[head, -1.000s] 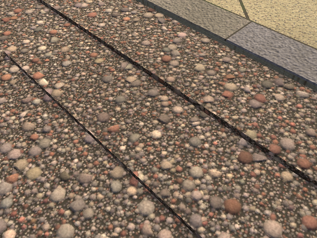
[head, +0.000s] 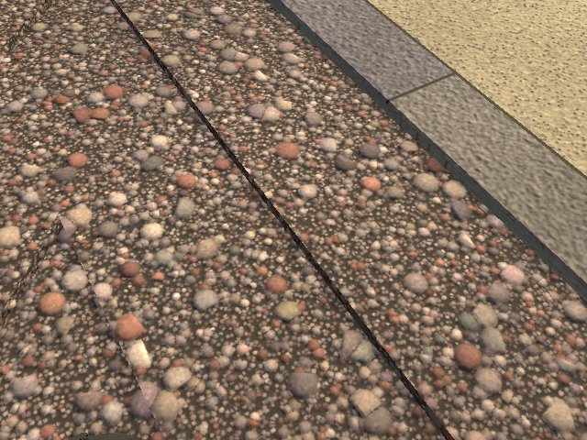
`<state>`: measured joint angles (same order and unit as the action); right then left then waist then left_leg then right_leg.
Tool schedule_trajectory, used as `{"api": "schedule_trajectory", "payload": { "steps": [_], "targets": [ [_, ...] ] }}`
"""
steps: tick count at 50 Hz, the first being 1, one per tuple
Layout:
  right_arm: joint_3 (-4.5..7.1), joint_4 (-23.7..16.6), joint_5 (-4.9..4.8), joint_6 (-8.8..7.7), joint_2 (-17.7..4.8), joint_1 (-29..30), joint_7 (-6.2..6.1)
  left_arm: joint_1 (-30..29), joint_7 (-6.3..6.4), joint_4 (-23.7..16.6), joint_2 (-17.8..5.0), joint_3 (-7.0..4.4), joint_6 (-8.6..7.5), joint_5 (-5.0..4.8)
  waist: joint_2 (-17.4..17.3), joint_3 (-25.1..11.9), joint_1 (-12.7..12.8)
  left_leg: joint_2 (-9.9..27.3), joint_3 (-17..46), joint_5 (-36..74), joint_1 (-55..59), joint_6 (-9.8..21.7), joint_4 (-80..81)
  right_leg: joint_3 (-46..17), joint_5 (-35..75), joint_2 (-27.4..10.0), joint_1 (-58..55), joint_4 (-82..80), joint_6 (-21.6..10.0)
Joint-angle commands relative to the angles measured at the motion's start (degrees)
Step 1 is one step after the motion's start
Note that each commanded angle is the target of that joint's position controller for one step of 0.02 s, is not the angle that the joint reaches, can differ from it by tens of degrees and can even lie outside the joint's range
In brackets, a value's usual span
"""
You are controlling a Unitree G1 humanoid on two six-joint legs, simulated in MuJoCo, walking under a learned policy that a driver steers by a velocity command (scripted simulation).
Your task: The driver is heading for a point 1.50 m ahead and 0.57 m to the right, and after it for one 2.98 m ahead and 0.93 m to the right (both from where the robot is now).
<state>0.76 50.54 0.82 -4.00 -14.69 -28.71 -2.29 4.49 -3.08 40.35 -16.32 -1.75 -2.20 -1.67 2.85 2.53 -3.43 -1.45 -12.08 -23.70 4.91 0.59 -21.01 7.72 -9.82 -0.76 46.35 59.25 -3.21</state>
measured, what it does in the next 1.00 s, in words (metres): climbs, turning right: right foot 0.04 m higher, then left foot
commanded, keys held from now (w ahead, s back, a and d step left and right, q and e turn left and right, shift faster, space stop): e+shift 0.58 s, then shift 0.32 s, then q+shift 0.10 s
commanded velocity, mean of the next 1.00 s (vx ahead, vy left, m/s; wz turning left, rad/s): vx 0.11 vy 0.00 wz -0.70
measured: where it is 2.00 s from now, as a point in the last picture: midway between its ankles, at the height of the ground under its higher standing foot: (275, 418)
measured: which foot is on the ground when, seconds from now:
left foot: down 0.00-0.04, up 0.06-0.44, down 0.46-0.86, up 0.88-1.00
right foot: up 0.00-0.04, down 0.06-0.44, up 0.46-0.84, down 0.86-1.00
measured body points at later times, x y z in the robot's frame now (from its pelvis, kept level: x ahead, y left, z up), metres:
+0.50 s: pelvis +0.27 +0.06 +0.03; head +0.30 +0.04 +0.48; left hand +0.56 +0.25 -0.04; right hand +0.35 -0.27 -0.03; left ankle +0.43 +0.11 -0.69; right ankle +0.21 -0.02 -0.67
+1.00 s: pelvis +0.28 +0.05 +0.05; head +0.28 +0.02 +0.50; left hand +0.56 +0.11 -0.04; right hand +0.16 -0.23 -0.08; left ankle +0.39 +0.14 -0.64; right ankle +0.20 -0.02 -0.69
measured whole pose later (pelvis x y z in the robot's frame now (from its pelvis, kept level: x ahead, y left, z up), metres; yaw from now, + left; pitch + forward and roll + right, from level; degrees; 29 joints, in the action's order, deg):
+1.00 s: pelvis +0.28 +0.05 +0.05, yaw -44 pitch +1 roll +1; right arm 4.3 43.2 -0.3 1.8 -17.4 -12.5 -1.3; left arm 10.7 0.6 37.5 -12.4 -0.9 0.7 1.8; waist -2.4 0.6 -1.2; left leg 1.4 0.4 -23.2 -27.4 -3.6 -51.7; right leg -0.4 -15.9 0.7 14.0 28.9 -1.8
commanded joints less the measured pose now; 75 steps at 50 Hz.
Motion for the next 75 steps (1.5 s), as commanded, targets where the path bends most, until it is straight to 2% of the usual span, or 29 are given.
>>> {"api": "schedule_trajectory", "payload": {
  "steps": [1, 2, 3, 4, 5, 6, 8, 11, 16, 21, 23, 24, 26, 32, 41, 42, 44, 45, 48, 56, 62, 63, 64, 65, 66, 68, 70, 72, 75],
  "targets": [
    [3.84, -10.51, -0.56, -1.15, -16.03, 17.47, -3.85, 16.72, -1.17, -0.97, -5.96, -2.28, -1.82, -0.02, -11.05, -10.42, 14.14, 12.07, 3.02, 86.5, -15.66, -2.45, -13.77, 2.93, 8.34, 7.69, -35.4, -14.78, -0.82],
    [3.78, -11.42, -1.11, -1.39, -15.6, 18.8, -3.67, 29.04, -0.74, 2.31, -10.81, -4.65, -1.01, 0.38, -7.76, -15.31, 19.48, 9.96, 3.97, 72.73, -22.05, -3.8, -30.0, -2.88, 17.26, 7.13, -52.55, -20.47, -3.41],
    [1.95, -10.85, -0.98, -1.85, -8.6, 17.49, -1.77, 28.79, 0.88, 3.6, -11.78, -4.54, -0.08, 0.34, 5.99, -9.89, 16.71, 0.32, 4.66, 5.85, -32.24, -5.58, -49.02, -10.83, 26.99, 2.82, -57.7, -27.45, -5.94],
    [0.25, -13.87, 0.19, -2.46, -3.84, 9.87, 0.04, 20.24, 1.99, -1.54, -15.38, -4.26, -0.71, 3.64, 17.45, -14.43, 7.38, -6.77, 12.7, -11.48, -43.24, -6.36, -70.34, -37.64, 55.45, -10.51, -61.7, -26.58, -16.16],
    [0.9, -14.26, -0.11, -3.01, -9.15, 5.41, 1.25, 16.8, 1.72, -6.16, -15.31, -4.59, -1.02, 5.32, 10.0, -27.47, 7.94, -5.32, 24.77, -9.3, -43.4, -5.68, -74.26, -49.81, 51.01, -16.59, -65.14, -31.41, -23.27],
    [1.51, -15.68, -1.25, -2.82, -11.79, 8.83, 1.73, 11.69, 1.69, -8.67, -13.73, -4.86, -1.21, 3.87, 1.33, -22.7, 6.4, -4.1, 24.65, -5.37, -45.77, -3.93, -69.79, -50.67, 30.36, -14.69, -59.39, -35.62, -22.86],
    [1.89, -16.27, 0.01, -1.54, -10.85, 13.34, 1.17, 5.81, 1.73, -9.89, -9.54, -3.9, -1.47, 0.12, -9.17, -10.06, 1.66, -1.03, 23.23, -2.63, -45.24, -3.68, -61.01, -44.63, 20.46, -9.05, -43.46, -39.82, -18.77],
    [2.39, -17.65, 0.45, -0.34, -9.87, 17.58, 0.76, 4.51, 2.91, -9.6, -8.26, -4.03, -0.8, -0.06, -7.57, -4.94, 0.47, 0.24, 22.14, -1.68, -38.52, -5.79, -46.69, -33.08, 32.8, -2.24, -30.37, -39.66, -15.6],
    [1.23, -20.19, -1.28, 0.74, -3.91, 26.61, 0.54, 4.31, 6.04, -9.28, -11.69, -5.79, 4.11, -1.09, -0.69, -11.53, 2.85, -6.34, 17.44, 15.01, -26.83, -7.55, -16.23, -28.57, 26.8, 5.13, -26.02, -36.05, -6.48],
    [3.68, -18.52, -0.89, 0.37, -7.82, 24.9, 1.11, 1.92, 5.95, -11.55, -7.74, -5.04, 4.57, -0.39, 5.01, -10.69, 1.37, -2.58, 23.09, 23.98, -18.93, -5.01, -2.76, -36.94, 7.22, 4.56, -27.21, -27.28, -3.11],
    [4.11, -19.58, 0.42, 0.69, -9.69, 24.71, 0.41, 10.02, 5.11, -10.35, -1.86, -3.35, 4.32, 0.71, -8.7, -13.97, 4.95, 15.9, 36.21, 38.29, -2.77, 4.46, -1.59, -26.16, -29.02, 12.29, -15.39, -5.65, 0.87],
    [4.22, -20.04, 2.32, 1.27, -10.46, 24.7, 0.26, 14.9, 4.23, -11.83, -6.39, -4.12, 3.86, 0.11, -18.92, -17.22, 8.73, 26.24, 50.13, 35.53, -3.91, 13.73, 1.82, -21.18, -30.18, 10.53, -11.09, 3.84, 3.14],
    [3.78, -21.53, 1.16, 2.03, -5.55, 28.15, -0.55, 11.46, 4.14, -9.33, -13.8, -6.21, 4.31, -0.44, -11.94, -10.85, 5.62, 20.4, 41.66, 19.14, -10.31, 13.62, 2.34, -16.86, -20.09, 3.24, -7.79, 13.96, 7.22],
    [3.86, -18.81, 1.0, 3.97, -7.06, 24.69, -1.3, 7.92, 5.0, -10.81, -5.8, -3.34, 4.91, 0.51, -8.48, -9.2, 3.19, 13.15, 24.09, 25.67, -15.27, 12.59, 3.68, -9.74, -12.9, -0.07, -10.71, 10.41, 8.55],
    [4.77, -14.29, -2.46, 4.95, -9.81, 22.24, 0.58, 12.59, 3.2, -6.79, -5.02, -2.5, 4.55, 1.31, -13.11, -9.64, 4.93, 14.98, 19.74, 22.24, -18.64, 11.28, -0.4, -5.37, -6.12, 2.17, -33.53, -30.66, 2.31],
    [4.48, -12.51, -3.05, 4.74, -8.67, 18.7, 0.74, 13.0, 3.07, -6.55, -6.03, -2.68, 4.6, 1.58, -11.13, -8.92, 4.8, 13.17, 17.67, 18.95, -23.03, 7.53, -3.08, -7.59, -2.38, 1.52, -39.11, -36.51, 0.04],
    [3.4, -15.49, -0.14, 3.59, -4.67, 21.43, 0.94, 9.48, 3.4, -8.27, -13.3, -4.11, 4.64, 3.6, 13.49, -6.72, 4.1, 1.82, 8.81, -8.97, -38.64, -1.94, -21.12, -33.3, 8.47, -21.06, -36.67, -42.08, -13.45],
    [4.47, -15.6, -0.18, 3.64, -8.35, 24.81, 0.59, 8.4, 3.6, -9.06, -10.12, -3.27, 3.59, 4.64, 8.3, -5.91, 6.36, 3.66, 13.12, -8.67, -35.93, -2.98, -31.02, -31.26, 8.35, -19.25, -33.07, -42.94, -14.87],
    [4.42, -10.25, -0.69, 5.25, -6.36, 16.8, 0.83, 1.6, 3.85, -7.17, -2.59, -1.0, 1.35, 3.47, 5.93, -5.59, 2.37, 4.79, 14.55, 0.41, -33.59, -4.69, -34.08, -18.16, 10.98, -12.1, -34.09, -40.53, -8.18],
    [3.77, -15.5, -2.58, 6.35, -6.12, 21.01, 2.4, 4.42, 5.74, -5.72, -7.28, -3.56, 3.83, 2.55, 5.2, -4.06, 6.24, 4.88, 10.35, -2.66, -35.42, -4.98, -27.96, -15.43, 17.35, -17.13, -41.38, -37.76, -10.93],
    [4.7, -16.55, -2.78, 6.94, -6.23, 15.73, 3.87, 1.3, 5.77, -4.81, -8.76, -4.92, 3.84, 0.53, 4.34, -5.74, 2.57, 2.1, 5.67, 8.55, -24.26, -0.32, -8.22, -8.03, 15.31, -16.18, -39.9, -31.04, -5.29],
    [5.62, -15.7, -2.15, 6.88, -7.81, 12.83, 3.23, 4.16, 5.59, -3.42, -7.38, -4.8, 3.58, 0.61, 0.32, -7.07, 2.0, 0.83, 7.83, 15.23, -17.28, 1.62, -3.07, -4.57, 7.75, -13.63, -35.98, -24.89, -1.82],
    [8.1, -15.87, -1.97, 6.56, -15.69, 10.27, 2.27, 3.69, 5.36, -4.9, -4.6, -4.31, 3.3, 2.49, -13.88, -6.24, 2.36, 11.05, 24.99, 30.8, -8.3, 7.84, -0.58, 1.82, -6.84, -6.38, -21.08, -10.96, 4.25],
    [8.58, -16.79, -0.12, 5.26, -18.3, 7.1, 2.59, -6.24, 5.73, -9.67, -3.37, -3.39, 2.88, 3.58, -21.24, -6.5, -2.0, 20.47, 46.38, 35.07, -4.53, 18.14, 2.54, -5.09, -27.73, 2.83, -6.49, 1.78, 6.56],
    [7.51, -17.97, 0.59, 3.75, -15.85, 9.39, 2.83, -5.71, 5.59, -9.14, -4.86, -3.95, 2.54, 3.17, -13.46, -9.09, -1.26, 21.97, 44.51, 36.33, -2.56, 20.02, 2.61, -12.64, -28.65, 1.46, -3.88, 10.64, 6.36],
    [6.77, -19.38, -1.34, 2.91, -12.99, 16.14, 1.93, -2.8, 5.28, -6.8, -5.94, -4.35, 2.14, 2.21, -5.59, -7.88, 2.16, 15.9, 35.6, 31.3, -4.62, 13.83, 1.09, -14.08, -18.01, -0.11, -2.82, 10.34, 5.43],
    [5.96, -20.31, -2.62, 3.81, -11.34, 18.52, 0.74, -2.79, 5.59, -6.4, -5.7, -4.49, 1.8, 2.66, -6.91, -7.82, 3.21, 12.45, 33.56, 30.02, -7.88, 11.29, 1.4, -14.11, -11.57, 0.24, -5.42, 7.65, 6.14],
    [5.89, -19.8, -2.7, 3.89, -11.11, 14.85, 0.37, 0.03, 4.35, -5.31, -5.47, -4.39, 0.86, 1.9, -8.4, -10.4, 2.93, 10.21, 35.45, 3.71, -7.84, 11.6, 5.65, -13.37, -6.34, 1.14, -6.71, 3.32, 6.26],
    [6.04, -19.49, -2.47, 2.94, -12.5, 12.87, 0.33, -3.81, 3.47, -5.95, -6.46, -4.66, -1.15, 0.89, -11.47, -5.26, 1.63, 10.62, 40.85, -8.9, -9.97, 12.43, 9.79, -13.62, -5.11, 2.43, -5.94, -8.45, 6.77]
  ]
}}
Keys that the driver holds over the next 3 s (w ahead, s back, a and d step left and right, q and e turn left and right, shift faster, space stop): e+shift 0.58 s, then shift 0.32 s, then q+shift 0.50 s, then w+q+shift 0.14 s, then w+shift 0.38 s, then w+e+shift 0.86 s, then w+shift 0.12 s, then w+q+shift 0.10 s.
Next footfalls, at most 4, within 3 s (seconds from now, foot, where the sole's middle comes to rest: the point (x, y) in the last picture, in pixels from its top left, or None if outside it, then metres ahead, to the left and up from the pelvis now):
0.06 right None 0.26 -0.03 -0.73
0.46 left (241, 428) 0.46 0.08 -0.73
0.86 right None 0.23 -0.05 -0.73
1.26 left None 0.38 0.13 -0.73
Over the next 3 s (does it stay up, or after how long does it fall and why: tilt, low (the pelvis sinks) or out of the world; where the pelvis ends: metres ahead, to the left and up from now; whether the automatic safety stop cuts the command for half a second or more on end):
stays up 1.25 -0.41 0.07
